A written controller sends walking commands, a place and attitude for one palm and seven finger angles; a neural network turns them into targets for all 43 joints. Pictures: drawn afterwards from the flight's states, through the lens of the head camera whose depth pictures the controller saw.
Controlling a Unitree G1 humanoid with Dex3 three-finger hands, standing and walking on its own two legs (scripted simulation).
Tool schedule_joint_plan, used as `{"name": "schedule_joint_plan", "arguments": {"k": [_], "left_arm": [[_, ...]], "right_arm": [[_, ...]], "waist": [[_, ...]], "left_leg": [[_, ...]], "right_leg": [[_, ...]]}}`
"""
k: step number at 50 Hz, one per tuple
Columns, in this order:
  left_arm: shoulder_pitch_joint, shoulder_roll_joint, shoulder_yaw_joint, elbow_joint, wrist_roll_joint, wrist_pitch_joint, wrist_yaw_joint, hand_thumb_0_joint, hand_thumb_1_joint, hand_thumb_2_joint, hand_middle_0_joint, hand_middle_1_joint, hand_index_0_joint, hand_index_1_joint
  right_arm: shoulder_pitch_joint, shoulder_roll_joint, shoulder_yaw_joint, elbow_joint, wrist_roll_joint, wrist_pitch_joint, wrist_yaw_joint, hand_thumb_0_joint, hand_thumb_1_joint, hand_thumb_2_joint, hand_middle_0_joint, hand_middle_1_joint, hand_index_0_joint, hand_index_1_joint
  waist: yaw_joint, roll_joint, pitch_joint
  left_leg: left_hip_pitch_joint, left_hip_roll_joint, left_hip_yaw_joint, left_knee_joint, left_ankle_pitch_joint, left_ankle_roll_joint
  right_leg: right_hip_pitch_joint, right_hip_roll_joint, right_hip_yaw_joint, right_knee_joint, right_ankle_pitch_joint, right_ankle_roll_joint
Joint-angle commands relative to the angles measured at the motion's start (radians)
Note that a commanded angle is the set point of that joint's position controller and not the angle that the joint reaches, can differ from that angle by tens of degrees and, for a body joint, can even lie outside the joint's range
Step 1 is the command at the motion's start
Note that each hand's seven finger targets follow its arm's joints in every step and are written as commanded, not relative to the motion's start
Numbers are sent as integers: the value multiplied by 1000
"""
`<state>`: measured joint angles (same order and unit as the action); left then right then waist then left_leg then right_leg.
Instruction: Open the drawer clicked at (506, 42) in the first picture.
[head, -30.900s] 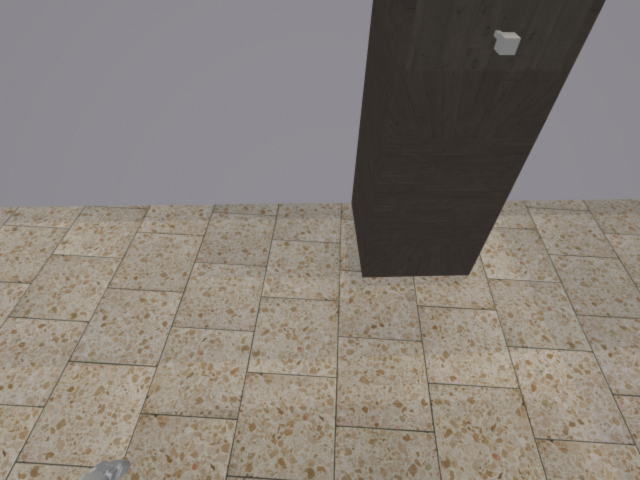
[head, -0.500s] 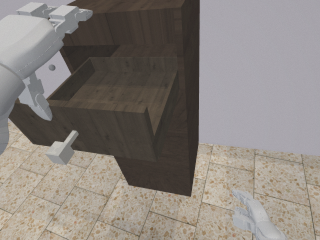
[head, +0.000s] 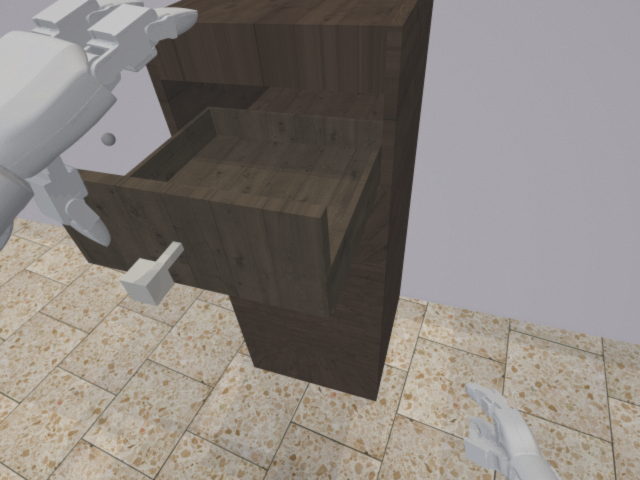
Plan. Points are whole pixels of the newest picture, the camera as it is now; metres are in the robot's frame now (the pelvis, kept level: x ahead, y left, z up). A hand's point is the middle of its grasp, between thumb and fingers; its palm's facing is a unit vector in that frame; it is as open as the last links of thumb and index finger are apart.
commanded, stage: open the thumb to release the handle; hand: left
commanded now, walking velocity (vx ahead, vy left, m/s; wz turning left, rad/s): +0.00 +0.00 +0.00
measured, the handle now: (158, 269) +0.28 +0.25 +0.15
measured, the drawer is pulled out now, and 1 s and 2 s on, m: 0.29 0.29 0.29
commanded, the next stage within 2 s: lift the hand off the handle in 0.64 s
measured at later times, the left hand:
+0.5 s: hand (206, 195) +0.33 +0.19 +0.23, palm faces +0.21 -0.05 -0.98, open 16.2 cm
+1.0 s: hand (198, 195) +0.35 +0.20 +0.22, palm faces +0.13 -0.04 -0.99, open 16.2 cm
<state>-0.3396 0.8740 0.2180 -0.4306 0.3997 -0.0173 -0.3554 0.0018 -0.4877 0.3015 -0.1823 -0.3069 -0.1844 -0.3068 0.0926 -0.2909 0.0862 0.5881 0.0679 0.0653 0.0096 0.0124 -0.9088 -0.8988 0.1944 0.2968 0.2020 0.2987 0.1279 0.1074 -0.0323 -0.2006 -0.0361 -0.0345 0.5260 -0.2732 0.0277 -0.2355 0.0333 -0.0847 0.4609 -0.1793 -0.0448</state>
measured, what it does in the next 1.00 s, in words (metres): stands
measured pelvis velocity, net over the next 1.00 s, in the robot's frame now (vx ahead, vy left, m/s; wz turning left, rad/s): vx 0.03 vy -0.01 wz -0.03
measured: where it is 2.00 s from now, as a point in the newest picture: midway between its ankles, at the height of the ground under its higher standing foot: outside the picture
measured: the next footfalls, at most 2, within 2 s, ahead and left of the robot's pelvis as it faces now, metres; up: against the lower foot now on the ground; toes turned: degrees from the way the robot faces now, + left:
none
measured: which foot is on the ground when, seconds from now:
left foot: down 0.00-1.00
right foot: down 0.00-1.00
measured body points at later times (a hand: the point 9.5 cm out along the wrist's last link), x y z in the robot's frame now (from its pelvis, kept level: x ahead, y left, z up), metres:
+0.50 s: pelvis +0.02 +0.01 +0.00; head +0.02 -0.04 +0.45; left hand +0.31 +0.19 +0.28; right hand +0.23 -0.19 -0.10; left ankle +0.01 +0.10 -0.74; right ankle +0.05 -0.09 -0.74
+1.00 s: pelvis +0.03 -0.01 +0.00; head +0.03 -0.06 +0.45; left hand +0.33 +0.20 +0.27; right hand +0.27 -0.20 -0.09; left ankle +0.01 +0.10 -0.74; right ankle +0.05 -0.09 -0.74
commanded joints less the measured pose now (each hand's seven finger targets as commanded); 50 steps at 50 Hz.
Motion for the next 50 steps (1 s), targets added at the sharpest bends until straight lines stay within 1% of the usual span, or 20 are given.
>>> {"name": "schedule_joint_plan", "arguments": {"k": [1, 6, 8, 10, 11, 12, 13, 14, 15, 18, 20, 21, 24, 28, 34, 35, 36, 42, 46, 50], "left_arm": [[-186, -40, -100, 484, 100, 150, 5, 0, -500, 300, -150, -300, -150, -300], [-76, -391, -455, 40, 305, 189, 62, 0, -500, 300, -150, -300, -150, -300], [-105, -289, -374, -186, 350, 143, 110, 0, -500, 300, -150, -300, -150, -300], [-270, -14, -167, -393, 405, 65, 179, 0, -500, 300, -150, -300, -150, -300], [-103, -226, -314, -44, 445, 111, 161, 0, -500, 300, -150, -300, -150, -300], [9, -265, -307, 143, 418, 153, 135, 0, -500, 300, -150, -300, -150, -300], [43, -220, -243, 211, 384, 189, 111, 0, -500, 300, -150, -300, -150, -300], [-14, -97, -141, 221, 379, 214, 104, 0, -500, 300, -150, -300, -150, -300], [-89, 25, -34, 178, 372, 216, 112, 0, -500, 300, -150, -300, -150, -300], [-220, 20, -30, 46, 400, 218, 143, 0, -500, 300, -150, -300, -150, -300], [-207, 108, 76, -154, 381, 172, 178, 0, -500, 300, -150, -300, -150, -300], [-143, 46, 38, -190, 370, 154, 183, 0, -500, 300, -150, -300, -150, -300], [86, -70, -23, -112, 328, 176, 170, 0, -500, 300, -150, -300, -150, -300], [83, -145, -129, -152, 322, 230, 136, 0, -500, 300, -150, -300, -150, -300], [-115, -73, -153, -234, 424, 204, 163, 0, -500, 300, -150, -300, -150, -300], [-162, -61, -136, -271, 404, 182, 181, 0, -500, 300, -150, -300, -150, -300], [-164, -48, -128, -253, 434, 165, 192, 0, -500, 300, -150, -300, -150, -300], [-146, -22, -78, 40, 395, 202, 175, 0, -500, 300, -150, -300, -150, -300], [-134, -13, -68, 26, 380, 234, 118, 0, -500, 300, -150, -300, -150, -300], [-24, -53, -93, -63, 339, 209, 74, 0, -500, 300, -150, -300, -150, -300]], "right_arm": [[-138, -128, -32, -170, 16, -16, 17, 0, -900, -900, 200, 300, 200, 300], [-202, -71, -44, -280, 22, -8, 66, 0, -900, -900, 200, 300, 200, 300], [-220, -65, -52, -287, 5, -13, 60, 0, -900, -900, 200, 300, 200, 300], [-221, -76, -64, -260, -35, -24, 21, 0, -900, -900, 200, 300, 200, 300], [-210, -39, -57, -231, -40, -26, 23, 0, -900, -900, 200, 300, 200, 300], [-159, -61, -57, -190, -23, -1, 25, 0, -900, -900, 200, 300, 200, 300], [-146, -87, -50, -174, -9, 19, 29, 0, -900, -900, 200, 300, 200, 300], [-158, -102, -50, -168, -4, 36, 27, 0, -900, -900, 200, 300, 200, 300], [-171, -116, -53, -170, -6, 53, 23, 0, -900, -900, 200, 300, 200, 300], [-218, -75, -41, -199, -20, 69, 37, 0, -900, -900, 200, 300, 200, 300], [-241, -65, -51, -217, -28, 53, 42, 0, -900, -900, 200, 300, 200, 300], [-224, -41, -50, -224, -33, 45, 46, 0, -900, -900, 200, 300, 200, 300], [-201, -56, -55, -211, -19, 61, 61, 0, -900, -900, 200, 300, 200, 300], [-231, -72, -54, -217, -2, 72, 65, 0, -900, -900, 200, 300, 200, 300], [-229, -62, -43, -212, -23, 68, 28, 0, -900, -900, 200, 300, 200, 300], [-250, -61, -40, -205, -19, 52, 20, 0, -900, -900, 200, 300, 200, 300], [-216, -47, -36, -198, -35, 43, 16, 0, -900, -900, 200, 300, 200, 300], [-210, -60, -41, -144, -26, 61, 9, 0, -900, -900, 200, 300, 200, 300], [-236, -64, -33, -175, -20, 80, 26, 0, -900, -900, 200, 300, 200, 300], [-251, -72, -41, -213, -9, 85, 25, 0, -900, -900, 200, 300, 200, 300]], "waist": [[-91, -162, 48], [-73, -35, -165], [-70, -48, -271], [-53, 3, -385], [-57, -67, -261], [-86, -140, -77], [-77, -180, -2], [-54, -176, 8], [-29, -181, -27], [9, -101, -171], [36, 2, -354], [32, 11, -407], [-1, -104, -260], [-39, -124, -157], [-54, -75, -225], [-61, -6, -240], [-44, -36, -299], [-50, -66, -164], [-28, -97, -247], [-47, -84, -238]], "left_leg": [[-144, 51, 29, -178, -45, -43], [-104, 37, 35, -138, -75, -2], [-99, 40, 28, -133, -45, 18], [-92, 39, 6, -125, -5, 23], [-91, 20, 18, -107, 80, 5], [-120, 47, 10, -145, 46, -10], [-153, 57, 9, -168, 45, -18], [-169, 59, 15, -172, 60, -20], [-166, 53, 24, -165, 100, -19], [-128, 36, 22, -149, 249, -21], [-43, 30, 14, -121, 386, -19], [-13, 24, 13, -108, 461, -22], [-38, 35, 40, -113, 405, -24], [-50, 36, 45, -125, 280, -15], [-8, 25, 35, -119, 212, -7], [19, 25, 24, -113, 213, -2], [16, 23, 23, -105, 245, -9], [-39, 21, 31, -128, 260, -18], [-57, 17, 38, -116, 311, -14], [-37, 21, 47, -101, 305, 1]], "right_leg": [[-33, -48, 48, -113, -151, 45], [71, -76, 113, -53, -177, 8], [151, -65, 108, -18, -168, 12], [239, -44, 114, 15, -108, 13], [141, -46, 96, 3, -95, 1], [42, -39, 62, -36, -98, 8], [31, -31, 44, -41, -84, 12], [43, -31, 51, -31, -67, 12], [78, -34, 56, -26, -38, 10], [177, -44, 74, 8, 64, -4], [288, -41, 92, 40, 202, -9], [311, -42, 91, 51, 257, -6], [209, -37, 72, 12, 240, 11], [124, -29, 64, -16, 136, 20], [115, -28, 82, -30, 32, 18], [118, -20, 84, -33, 49, 11], [151, -27, 91, -18, 52, 9], [137, -35, 80, -48, 114, 9], [230, -48, 93, -18, 199, 17], [215, -40, 92, -17, 231, 24]]}}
